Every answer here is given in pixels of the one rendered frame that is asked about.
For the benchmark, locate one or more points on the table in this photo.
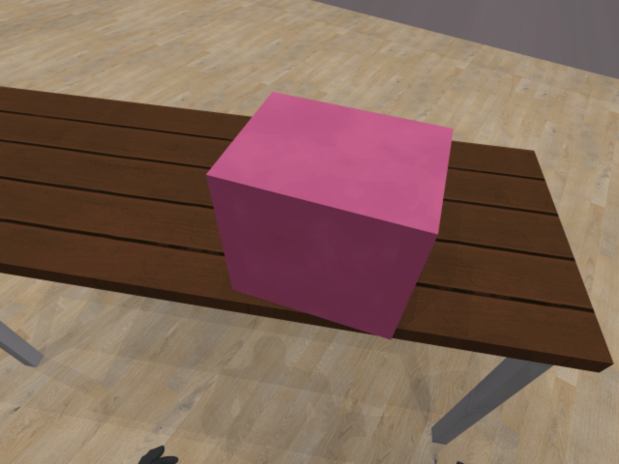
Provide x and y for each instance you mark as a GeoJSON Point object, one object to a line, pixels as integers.
{"type": "Point", "coordinates": [113, 195]}

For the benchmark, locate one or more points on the carton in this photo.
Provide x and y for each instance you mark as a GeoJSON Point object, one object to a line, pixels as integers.
{"type": "Point", "coordinates": [330, 210]}

